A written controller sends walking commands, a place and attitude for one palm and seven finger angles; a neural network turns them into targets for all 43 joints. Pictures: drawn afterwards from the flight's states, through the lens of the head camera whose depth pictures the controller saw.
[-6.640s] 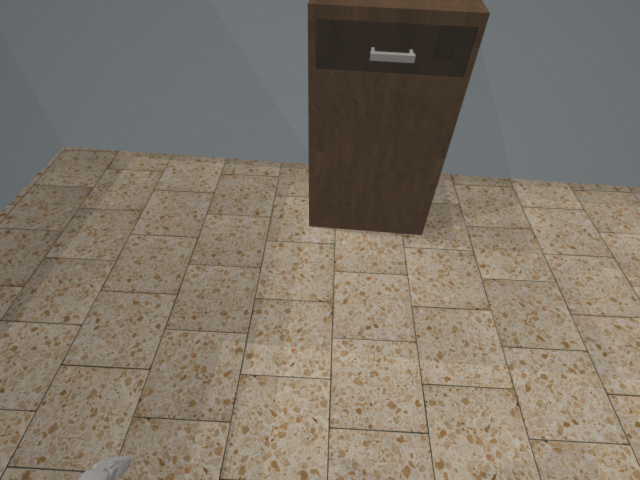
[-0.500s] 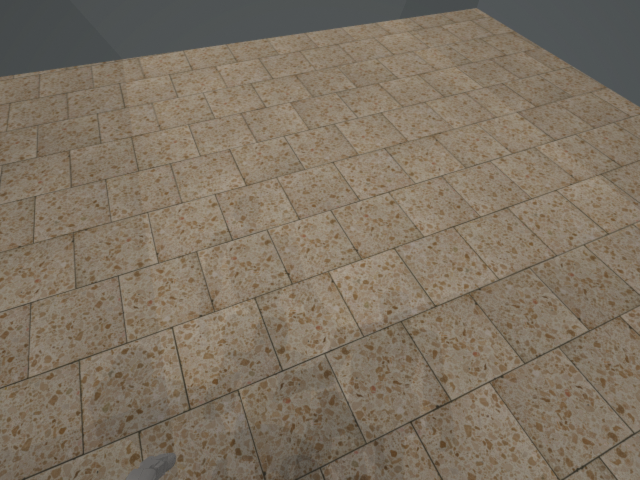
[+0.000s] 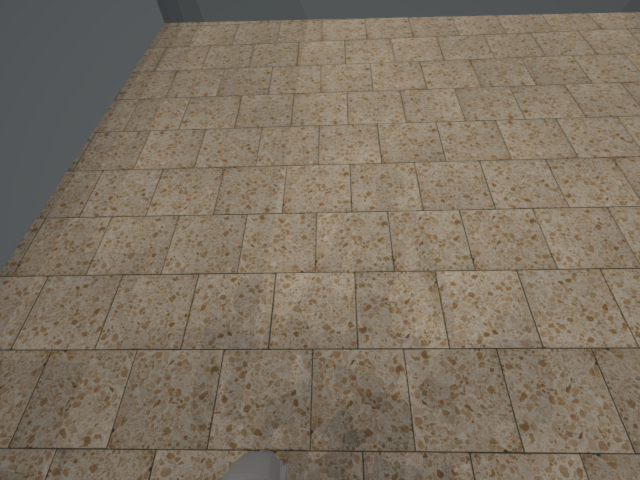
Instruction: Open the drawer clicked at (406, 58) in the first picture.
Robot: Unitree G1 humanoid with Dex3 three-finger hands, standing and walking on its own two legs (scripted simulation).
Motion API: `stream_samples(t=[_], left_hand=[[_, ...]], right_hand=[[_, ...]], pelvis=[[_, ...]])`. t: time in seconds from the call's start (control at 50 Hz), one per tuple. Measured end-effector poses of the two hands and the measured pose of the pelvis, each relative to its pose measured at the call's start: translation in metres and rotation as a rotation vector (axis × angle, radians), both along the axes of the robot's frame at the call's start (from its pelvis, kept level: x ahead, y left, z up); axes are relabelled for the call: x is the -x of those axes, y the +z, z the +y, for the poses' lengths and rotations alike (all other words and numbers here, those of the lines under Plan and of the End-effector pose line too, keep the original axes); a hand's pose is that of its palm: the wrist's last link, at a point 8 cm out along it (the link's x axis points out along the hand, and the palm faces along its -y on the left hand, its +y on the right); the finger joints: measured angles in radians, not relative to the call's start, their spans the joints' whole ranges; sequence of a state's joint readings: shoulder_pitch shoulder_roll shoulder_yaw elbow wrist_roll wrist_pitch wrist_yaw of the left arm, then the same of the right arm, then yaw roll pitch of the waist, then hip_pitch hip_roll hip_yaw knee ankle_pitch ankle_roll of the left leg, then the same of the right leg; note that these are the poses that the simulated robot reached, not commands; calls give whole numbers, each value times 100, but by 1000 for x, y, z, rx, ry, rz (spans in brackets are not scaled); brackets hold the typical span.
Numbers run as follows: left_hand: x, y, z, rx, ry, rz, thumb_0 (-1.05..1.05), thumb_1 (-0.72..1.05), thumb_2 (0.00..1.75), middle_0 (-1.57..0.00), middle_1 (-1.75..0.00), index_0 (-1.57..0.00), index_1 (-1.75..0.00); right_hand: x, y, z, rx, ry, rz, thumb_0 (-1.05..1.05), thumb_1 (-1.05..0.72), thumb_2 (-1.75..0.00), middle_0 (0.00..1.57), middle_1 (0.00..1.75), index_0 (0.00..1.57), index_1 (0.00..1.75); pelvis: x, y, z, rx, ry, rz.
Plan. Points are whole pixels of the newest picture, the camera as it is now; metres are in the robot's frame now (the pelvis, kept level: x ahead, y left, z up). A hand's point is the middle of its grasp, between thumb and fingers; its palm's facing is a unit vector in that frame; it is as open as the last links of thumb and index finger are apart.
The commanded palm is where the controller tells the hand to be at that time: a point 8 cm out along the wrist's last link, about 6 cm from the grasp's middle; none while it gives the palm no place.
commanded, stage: turn to face it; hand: left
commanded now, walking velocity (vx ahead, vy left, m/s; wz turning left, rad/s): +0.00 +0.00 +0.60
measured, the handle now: out of the picture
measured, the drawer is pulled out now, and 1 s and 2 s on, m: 0.00 0.00 0.00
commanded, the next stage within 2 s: none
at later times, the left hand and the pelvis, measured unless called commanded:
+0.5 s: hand out of the picture +0.06 +0.28 -0.16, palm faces +0.30 -0.92 -0.25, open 7.4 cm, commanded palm none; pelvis +0.01 +0.04 +0.00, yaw +16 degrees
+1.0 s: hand out of the picture -0.04 +0.18 -0.14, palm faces +0.57 -0.77 -0.29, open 7.4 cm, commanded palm none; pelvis +0.01 -0.02 +0.00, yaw +36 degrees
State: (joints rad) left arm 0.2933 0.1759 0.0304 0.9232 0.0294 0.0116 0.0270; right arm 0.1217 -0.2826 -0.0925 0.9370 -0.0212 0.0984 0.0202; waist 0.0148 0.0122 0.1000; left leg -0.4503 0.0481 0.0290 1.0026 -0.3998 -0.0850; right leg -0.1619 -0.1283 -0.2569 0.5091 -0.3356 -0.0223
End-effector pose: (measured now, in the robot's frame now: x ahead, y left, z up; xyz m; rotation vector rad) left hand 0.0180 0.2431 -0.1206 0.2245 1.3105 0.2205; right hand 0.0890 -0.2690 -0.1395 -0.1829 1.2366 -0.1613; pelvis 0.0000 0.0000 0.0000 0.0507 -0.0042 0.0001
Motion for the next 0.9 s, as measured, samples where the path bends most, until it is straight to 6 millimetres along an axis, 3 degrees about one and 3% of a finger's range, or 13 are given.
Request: stream_samples(t=[0.1,0.18,0.24,0.36,0.5,0.66,0.74,0.9], left_hand=[[44,-19,24,24,109,75,0,90,90,-21,-30,-20,-30],[63,-40,50,40,184,100,0,90,90,-21,-30,-20,-30],[56,-39,64,39,212,74,0,90,90,-20,-30,-20,-30],[16,-22,79,32,224,-83,0,91,90,-20,-30,-20,-30],[-22,-5,79,-3,226,-202,0,91,90,-20,-30,-20,-30],[-47,12,49,-60,240,-297,0,91,90,-20,-30,-20,-30],[-29,22,27,-89,271,-300,0,90,90,-21,-30,-20,-30],[40,23,-8,-80,436,-205,0,90,90,-21,-30,-20,-30]], right_hand=[[-59,9,38,18,138,-88,1,-91,-90,20,30,19,30],[-91,15,71,39,229,-173,1,-91,-89,20,30,20,30],[-94,25,86,49,259,-181,1,-91,-89,20,30,20,30],[-79,30,98,49,281,-128,1,-90,-89,20,30,20,30],[-50,19,87,26,271,-41,1,-90,-89,21,30,20,30],[-27,-11,45,1,278,83,1,-90,-89,21,30,20,30],[-35,-20,28,-8,313,115,1,-90,-89,20,30,20,30],[-70,-10,25,-11,441,116,1,-91,-89,20,30,20,30]], pelvis=[[-1,-8,18,24,66,9],[-2,-20,35,35,119,6],[-2,-14,42,51,145,-5],[-2,-2,49,73,216,-12],[-5,0,40,68,288,-8],[-11,-9,7,38,385,5],[-11,-8,-8,29,448,-14],[-12,3,-22,-5,558,-22]])
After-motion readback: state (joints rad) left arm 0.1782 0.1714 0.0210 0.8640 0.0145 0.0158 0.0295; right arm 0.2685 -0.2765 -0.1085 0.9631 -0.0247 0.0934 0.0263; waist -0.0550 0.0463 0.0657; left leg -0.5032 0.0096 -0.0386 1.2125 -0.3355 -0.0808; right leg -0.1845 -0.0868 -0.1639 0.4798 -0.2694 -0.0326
